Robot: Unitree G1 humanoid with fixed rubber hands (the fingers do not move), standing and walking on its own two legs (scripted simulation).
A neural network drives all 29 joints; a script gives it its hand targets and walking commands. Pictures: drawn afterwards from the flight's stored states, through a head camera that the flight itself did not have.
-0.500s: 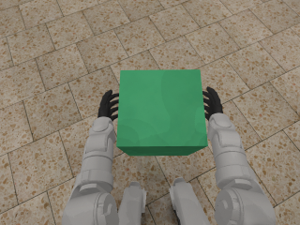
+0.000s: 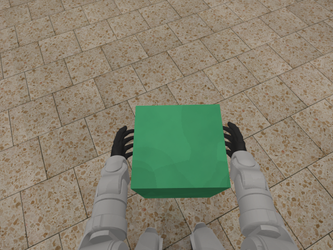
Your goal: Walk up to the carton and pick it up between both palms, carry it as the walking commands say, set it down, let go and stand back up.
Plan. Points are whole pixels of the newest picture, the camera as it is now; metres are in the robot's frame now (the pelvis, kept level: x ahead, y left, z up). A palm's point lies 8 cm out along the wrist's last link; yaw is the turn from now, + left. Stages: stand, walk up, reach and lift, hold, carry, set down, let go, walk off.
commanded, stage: reach and lift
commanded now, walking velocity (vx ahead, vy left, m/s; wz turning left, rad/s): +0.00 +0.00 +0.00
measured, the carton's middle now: (177, 157) +0.38 -0.02 -0.11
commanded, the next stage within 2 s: none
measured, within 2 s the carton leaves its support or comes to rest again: neither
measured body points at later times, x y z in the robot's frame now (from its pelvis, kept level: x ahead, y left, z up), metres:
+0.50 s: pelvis +0.01 +0.00 +0.05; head +0.11 +0.00 +0.49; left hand +0.37 +0.14 +0.01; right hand +0.36 -0.17 +0.01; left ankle +0.03 +0.12 -0.66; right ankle +0.04 -0.13 -0.66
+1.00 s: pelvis +0.02 +0.00 +0.08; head +0.03 +0.00 +0.53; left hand +0.35 +0.14 +0.09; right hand +0.34 -0.17 +0.09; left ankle +0.03 +0.12 -0.66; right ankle +0.04 -0.13 -0.66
